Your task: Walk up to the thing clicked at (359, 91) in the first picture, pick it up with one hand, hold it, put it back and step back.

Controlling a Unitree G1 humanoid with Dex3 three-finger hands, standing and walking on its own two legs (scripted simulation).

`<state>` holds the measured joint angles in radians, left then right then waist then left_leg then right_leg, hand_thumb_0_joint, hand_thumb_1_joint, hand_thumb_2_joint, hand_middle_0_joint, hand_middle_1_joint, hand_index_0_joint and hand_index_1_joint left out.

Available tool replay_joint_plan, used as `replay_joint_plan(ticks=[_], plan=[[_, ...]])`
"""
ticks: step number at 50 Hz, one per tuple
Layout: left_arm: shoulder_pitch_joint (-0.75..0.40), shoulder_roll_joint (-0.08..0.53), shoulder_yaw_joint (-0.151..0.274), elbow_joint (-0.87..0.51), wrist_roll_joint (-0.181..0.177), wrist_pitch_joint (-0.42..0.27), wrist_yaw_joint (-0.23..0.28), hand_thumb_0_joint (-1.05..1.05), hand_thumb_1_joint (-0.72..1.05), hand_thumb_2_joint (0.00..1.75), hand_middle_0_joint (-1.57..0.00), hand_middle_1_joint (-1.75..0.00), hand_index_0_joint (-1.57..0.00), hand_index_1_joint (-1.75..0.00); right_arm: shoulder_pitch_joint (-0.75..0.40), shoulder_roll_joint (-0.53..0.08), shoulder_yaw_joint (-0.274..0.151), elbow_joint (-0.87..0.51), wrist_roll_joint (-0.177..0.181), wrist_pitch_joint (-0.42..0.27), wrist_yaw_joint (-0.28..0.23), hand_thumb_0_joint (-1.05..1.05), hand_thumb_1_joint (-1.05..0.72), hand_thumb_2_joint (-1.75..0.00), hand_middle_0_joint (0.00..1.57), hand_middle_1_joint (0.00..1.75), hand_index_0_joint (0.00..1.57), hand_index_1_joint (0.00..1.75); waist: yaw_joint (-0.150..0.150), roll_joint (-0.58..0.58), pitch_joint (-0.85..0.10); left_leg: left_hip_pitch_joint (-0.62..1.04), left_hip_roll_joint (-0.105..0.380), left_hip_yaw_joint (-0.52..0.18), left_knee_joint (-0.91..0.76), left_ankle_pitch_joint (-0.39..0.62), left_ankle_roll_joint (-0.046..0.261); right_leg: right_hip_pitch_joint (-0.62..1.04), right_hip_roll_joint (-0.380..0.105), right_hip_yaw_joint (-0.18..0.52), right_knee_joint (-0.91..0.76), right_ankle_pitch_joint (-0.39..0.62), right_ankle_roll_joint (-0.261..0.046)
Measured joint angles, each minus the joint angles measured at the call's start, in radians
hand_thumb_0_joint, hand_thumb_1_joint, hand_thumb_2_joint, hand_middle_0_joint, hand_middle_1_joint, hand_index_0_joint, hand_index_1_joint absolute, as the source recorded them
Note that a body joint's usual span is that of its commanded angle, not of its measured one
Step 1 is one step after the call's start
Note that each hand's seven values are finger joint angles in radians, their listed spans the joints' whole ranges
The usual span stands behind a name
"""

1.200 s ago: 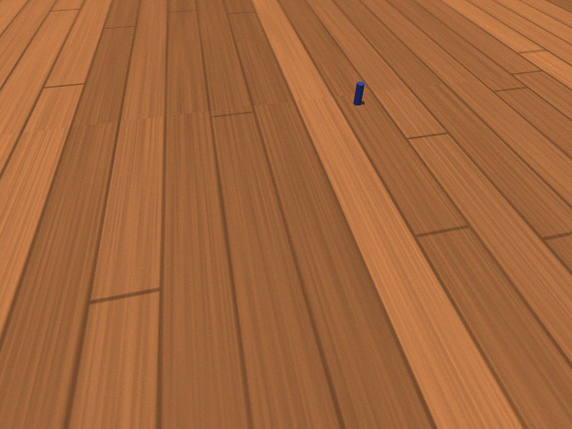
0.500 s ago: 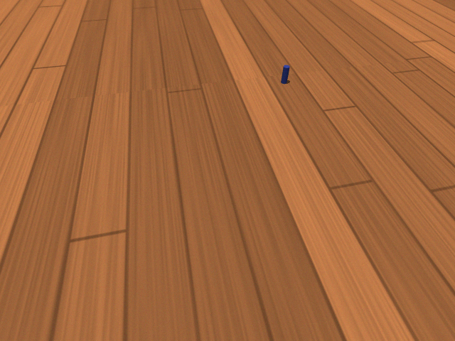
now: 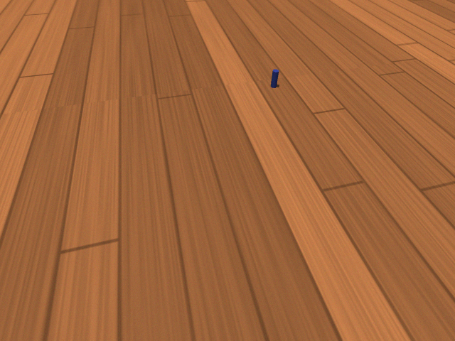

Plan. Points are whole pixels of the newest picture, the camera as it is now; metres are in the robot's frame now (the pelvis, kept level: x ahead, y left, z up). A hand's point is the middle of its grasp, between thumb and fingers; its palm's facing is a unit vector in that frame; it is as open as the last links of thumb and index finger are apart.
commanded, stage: walk up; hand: left
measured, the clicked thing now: (274, 78) +2.13 -0.29 -0.71
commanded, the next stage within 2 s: none
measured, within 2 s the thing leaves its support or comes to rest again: neither
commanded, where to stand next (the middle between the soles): +1.76 -0.42 m, yaw -14 degrees
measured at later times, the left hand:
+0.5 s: hand (175, 289) +0.24 +0.13 -0.13, palm faces -0.07 -0.92 -0.38, open 7.4 cm
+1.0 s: hand (214, 153) +0.66 +0.08 -0.14, palm faces -0.26 -0.89 -0.38, open 7.4 cm
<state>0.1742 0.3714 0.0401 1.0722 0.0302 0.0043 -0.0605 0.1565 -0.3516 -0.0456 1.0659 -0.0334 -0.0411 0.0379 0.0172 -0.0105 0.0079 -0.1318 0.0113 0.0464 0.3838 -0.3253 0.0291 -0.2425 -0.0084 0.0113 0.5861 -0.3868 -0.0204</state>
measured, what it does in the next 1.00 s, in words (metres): walks ahead: right foot, then left foot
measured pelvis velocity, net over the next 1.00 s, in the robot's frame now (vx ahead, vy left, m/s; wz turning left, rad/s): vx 0.51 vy -0.17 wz -0.24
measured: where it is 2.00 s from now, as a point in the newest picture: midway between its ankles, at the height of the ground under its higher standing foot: (294, 184)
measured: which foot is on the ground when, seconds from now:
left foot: down 0.00-0.30, up 0.32-0.74, down 0.76-1.00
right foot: up 0.00-0.26, down 0.28-0.80, up 0.82-1.00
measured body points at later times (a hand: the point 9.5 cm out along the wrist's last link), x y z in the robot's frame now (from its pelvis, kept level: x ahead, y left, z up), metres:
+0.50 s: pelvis +0.18 -0.14 -0.01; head +0.17 -0.17 +0.44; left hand +0.24 +0.18 -0.11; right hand +0.26 -0.47 -0.13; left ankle +0.23 -0.01 -0.67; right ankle +0.17 -0.24 -0.75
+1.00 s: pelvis +0.51 -0.17 -0.01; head +0.52 -0.17 +0.44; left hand +0.67 +0.12 -0.11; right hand +0.51 -0.50 -0.11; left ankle +0.54 -0.05 -0.75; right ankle +0.49 -0.32 -0.68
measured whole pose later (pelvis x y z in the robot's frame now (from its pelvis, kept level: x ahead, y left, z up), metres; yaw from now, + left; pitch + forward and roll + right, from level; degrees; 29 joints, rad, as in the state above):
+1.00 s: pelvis +0.51 -0.17 -0.01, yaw -13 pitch -2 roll +2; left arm 0.24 0.46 0.04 0.90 -0.02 -0.07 -0.06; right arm 0.25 -0.38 -0.06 0.86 0.00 -0.09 0.06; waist -0.02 -0.04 0.06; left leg -0.17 0.05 0.14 0.45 -0.24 0.00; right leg -0.50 -0.05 0.06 1.07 -0.33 -0.02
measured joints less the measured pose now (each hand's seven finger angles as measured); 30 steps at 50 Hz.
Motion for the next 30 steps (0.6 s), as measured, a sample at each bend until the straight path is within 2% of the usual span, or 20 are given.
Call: replay_joint_plan(ticks=[2,5,9,11,13,14,15,16,18,20,21,25,30], plan=[[0.01,0.018,0.012,-0.005,0.007,0.009,-0.019,0.01,0.91,0.89,-0.2,-0.3,-0.2,-0.3,0.021,-0.014,-0.019,-0.029,-0.003,-0.023,0.004,0.01,-0.9,-0.9,0.21,0.3,0.21,0.3,-0.016,0.009,-0.009,0.012,0.015,0.012,-0.021,0.017,0.008,-0.093,-0.003,0.001,0.163,-0.014,-0.001],[0.005,0.058,0.028,-0.029,0.004,0.002,-0.045,0.01,0.91,0.89,-0.2,-0.3,-0.2,-0.3,0.056,-0.039,-0.036,-0.04,-0.009,-0.035,0.003,0.01,-0.9,-0.9,0.21,0.3,0.21,0.3,-0.028,0.008,-0.003,0.06,0.035,0.025,-0.072,0.042,0.001,-0.186,-0.042,0.011,0.255,-0.006,0.006],[0.014,0.101,0.05,-0.066,0.001,-0.004,-0.071,0.01,0.91,0.89,-0.2,-0.3,-0.2,-0.3,0.084,-0.086,-0.055,-0.032,-0.018,-0.025,0.013,0.01,-0.9,-0.9,0.21,0.3,0.21,0.3,-0.024,0.016,-0.005,0.132,0.076,0.058,-0.08,0.045,-0.024,-0.228,-0.102,-0.005,0.185,0.04,0.023],[0.021,0.117,0.059,-0.069,-0.001,-0.002,-0.076,0.01,0.91,0.89,-0.2,-0.3,-0.2,-0.3,0.093,-0.106,-0.061,-0.031,-0.019,-0.021,0.017,0.01,-0.9,-0.9,0.21,0.3,0.21,0.3,-0.025,0.013,-0.017,0.163,0.091,0.076,-0.053,0.0,-0.05,-0.219,-0.123,-0.009,0.128,0.079,0.025],[0.03,0.128,0.065,-0.069,-0.001,-0.006,-0.075,0.01,0.91,0.89,-0.2,-0.3,-0.2,-0.3,0.099,-0.123,-0.065,-0.031,-0.017,-0.016,0.019,0.01,-0.9,-0.9,0.21,0.3,0.21,0.3,-0.029,0.015,-0.036,0.18,0.112,0.087,0.0,-0.065,-0.061,-0.189,-0.13,-0.03,0.081,0.12,0.021],[0.034,0.131,0.067,-0.07,0.0,-0.013,-0.072,0.01,0.91,0.89,-0.2,-0.3,-0.2,-0.3,0.101,-0.131,-0.067,-0.031,-0.016,-0.013,0.019,0.01,-0.9,-0.9,0.21,0.3,0.21,0.3,-0.028,0.021,-0.045,0.178,0.13,0.09,0.05,-0.109,-0.057,-0.17,-0.122,-0.042,0.063,0.164,0.024],[0.029,0.122,0.072,-0.069,0.001,-0.025,-0.065,0.01,0.91,0.89,-0.2,-0.3,-0.2,-0.3,0.099,-0.144,-0.068,-0.028,-0.016,-0.007,0.016,0.01,-0.9,-0.9,0.21,0.3,0.21,0.3,-0.024,0.05,-0.044,0.156,0.165,0.069,0.139,-0.154,-0.033,-0.169,-0.096,-0.06,0.098,0.168,0.029],[0.024,0.109,0.074,-0.076,0.003,-0.041,-0.055,0.01,0.91,0.89,-0.2,-0.3,-0.2,-0.3,0.095,-0.151,-0.068,-0.026,-0.015,0.001,0.011,0.01,-0.9,-0.9,0.21,0.3,0.2,0.3,-0.015,0.076,-0.039,0.103,0.184,0.022,0.283,-0.185,-0.013,-0.172,-0.072,-0.079,0.145,0.128,0.026],[0.034,0.077,0.068,-0.097,-0.005,-0.065,-0.039,0.0,0.91,0.89,-0.2,-0.3,-0.2,-0.3,0.086,-0.145,-0.057,-0.026,-0.005,0.018,0.009,0.01,-0.91,-0.9,0.2,0.3,0.2,0.3,0.011,0.088,-0.037,-0.031,0.136,-0.045,0.569,-0.19,-0.009,-0.153,-0.051,-0.089,0.169,0.074,0.015],[0.061,0.039,0.05,-0.104,-0.018,-0.072,-0.032,0.0,0.91,0.89,-0.2,-0.3,-0.2,-0.3,0.064,-0.135,-0.043,-0.032,0.005,0.017,0.017,0.01,-0.91,-0.9,0.2,0.29,0.2,0.3,0.028,0.097,-0.03,-0.154,0.091,-0.038,0.733,-0.117,-0.005,-0.087,-0.034,-0.092,0.098,0.077,0.002],[0.078,0.023,0.04,-0.103,-0.022,-0.075,-0.029,0.0,0.91,0.89,-0.2,-0.3,-0.2,-0.3,0.051,-0.128,-0.037,-0.04,0.012,0.013,0.024,0.01,-0.91,-0.9,0.2,0.29,0.2,0.3,0.033,0.101,-0.024,-0.207,0.081,-0.025,0.764,-0.067,-0.002,-0.047,-0.023,-0.091,0.046,0.091,-0.001],[0.146,0.002,0.018,-0.087,-0.029,-0.081,-0.019,0.0,0.91,0.89,-0.21,-0.3,-0.2,-0.3,0.017,-0.086,-0.017,-0.098,0.022,-0.007,0.052,0.01,-0.91,-0.9,0.2,0.29,0.2,0.3,0.047,0.087,0.003,-0.364,0.085,-0.001,0.679,0.073,-0.003,0.093,0.015,-0.069,-0.126,0.125,-0.017],[0.197,0.011,0.011,-0.087,-0.032,-0.085,-0.012,0.01,0.9,0.89,-0.21,-0.3,-0.21,-0.3,0.005,-0.065,-0.02,-0.137,0.01,0.006,0.075,0.01,-0.9,-0.9,0.21,0.3,0.2,0.3,0.049,0.059,0.018,-0.478,0.12,-0.027,0.481,0.185,-0.046,0.207,0.048,-0.052,-0.234,0.1,-0.029]])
